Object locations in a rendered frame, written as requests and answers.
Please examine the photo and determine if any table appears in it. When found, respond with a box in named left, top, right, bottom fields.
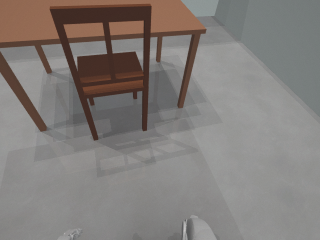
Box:
left=0, top=0, right=207, bottom=132

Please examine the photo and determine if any left robot hand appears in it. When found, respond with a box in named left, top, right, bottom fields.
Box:
left=57, top=228, right=83, bottom=240

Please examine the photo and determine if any chair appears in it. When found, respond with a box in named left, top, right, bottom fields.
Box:
left=49, top=3, right=152, bottom=141

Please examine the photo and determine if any robot right thigh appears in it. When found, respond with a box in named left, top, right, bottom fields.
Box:
left=181, top=218, right=217, bottom=240

